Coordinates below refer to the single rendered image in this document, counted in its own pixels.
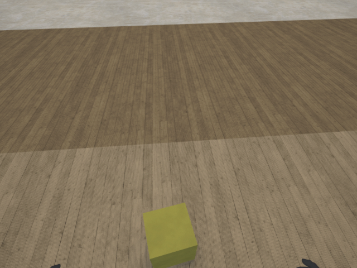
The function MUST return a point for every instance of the carton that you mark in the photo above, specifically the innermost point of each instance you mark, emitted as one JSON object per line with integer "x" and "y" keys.
{"x": 170, "y": 236}

